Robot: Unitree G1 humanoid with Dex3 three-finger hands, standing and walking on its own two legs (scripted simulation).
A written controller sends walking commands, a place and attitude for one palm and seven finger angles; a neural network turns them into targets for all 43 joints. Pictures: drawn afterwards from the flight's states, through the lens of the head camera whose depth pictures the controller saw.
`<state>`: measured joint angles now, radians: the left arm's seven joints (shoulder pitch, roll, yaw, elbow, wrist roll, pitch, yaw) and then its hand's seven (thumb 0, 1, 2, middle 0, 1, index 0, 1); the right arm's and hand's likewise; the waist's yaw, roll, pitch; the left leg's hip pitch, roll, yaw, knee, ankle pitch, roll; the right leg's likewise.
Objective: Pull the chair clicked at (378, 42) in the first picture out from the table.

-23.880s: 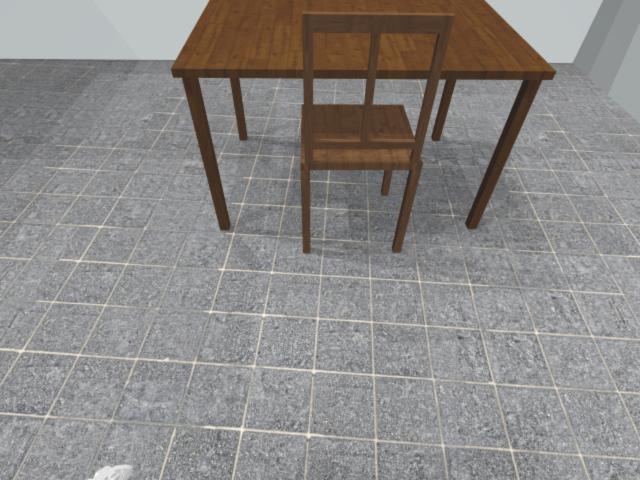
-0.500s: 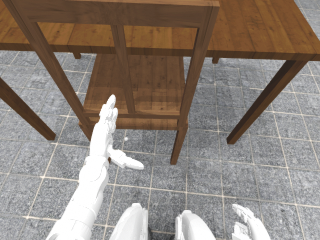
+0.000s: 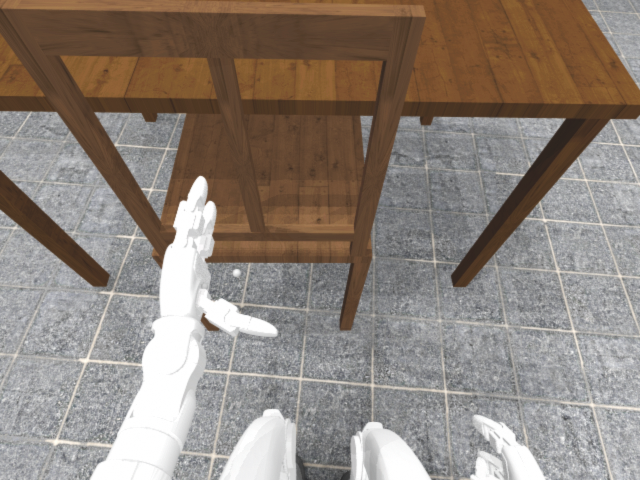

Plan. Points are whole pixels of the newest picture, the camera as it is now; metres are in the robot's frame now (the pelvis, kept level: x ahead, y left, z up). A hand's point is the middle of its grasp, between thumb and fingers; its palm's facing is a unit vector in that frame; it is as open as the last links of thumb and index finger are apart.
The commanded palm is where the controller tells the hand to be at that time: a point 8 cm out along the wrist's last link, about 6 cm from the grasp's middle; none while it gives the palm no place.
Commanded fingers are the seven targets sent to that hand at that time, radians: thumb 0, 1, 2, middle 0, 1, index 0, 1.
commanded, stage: aim the fingers beside a spindle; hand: left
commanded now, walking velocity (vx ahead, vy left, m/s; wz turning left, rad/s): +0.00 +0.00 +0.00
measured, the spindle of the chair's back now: (243, 164) +0.51 +0.12 +0.05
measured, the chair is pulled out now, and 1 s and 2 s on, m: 0.00 0.00 0.00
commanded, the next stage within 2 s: push the fingers through the gap in 0.46 s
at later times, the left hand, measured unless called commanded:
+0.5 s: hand (243, 286) +0.35 +0.11 +0.00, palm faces -0.05 -1.00 +0.00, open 16.9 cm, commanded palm +0.33 +0.16 +0.02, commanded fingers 0.00 -0.50 0.30 -0.06 -0.08 -0.06 -0.08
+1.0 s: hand (252, 244) +0.39 +0.10 +0.03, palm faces -0.01 -1.00 -0.03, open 16.9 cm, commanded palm +0.38 +0.15 +0.02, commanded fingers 0.00 -0.50 0.30 -0.06 -0.08 -0.06 -0.08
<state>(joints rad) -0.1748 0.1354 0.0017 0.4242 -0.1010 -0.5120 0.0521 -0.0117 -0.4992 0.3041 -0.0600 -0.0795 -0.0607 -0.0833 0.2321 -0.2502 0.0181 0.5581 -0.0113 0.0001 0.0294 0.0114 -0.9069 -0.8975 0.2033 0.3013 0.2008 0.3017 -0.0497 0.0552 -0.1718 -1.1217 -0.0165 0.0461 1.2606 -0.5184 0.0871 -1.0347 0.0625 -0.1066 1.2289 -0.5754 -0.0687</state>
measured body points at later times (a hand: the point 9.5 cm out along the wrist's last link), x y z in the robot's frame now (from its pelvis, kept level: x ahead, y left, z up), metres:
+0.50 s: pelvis +0.00 +0.00 +0.00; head +0.10 +0.01 +0.43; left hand +0.35 +0.16 +0.00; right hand +0.15 -0.24 -0.11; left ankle +0.04 +0.07 -0.62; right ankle +0.01 -0.08 -0.62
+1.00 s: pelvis -0.01 +0.00 +0.00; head +0.10 +0.01 +0.43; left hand +0.39 +0.15 +0.04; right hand +0.11 -0.24 -0.12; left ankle +0.04 +0.07 -0.62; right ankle +0.01 -0.08 -0.62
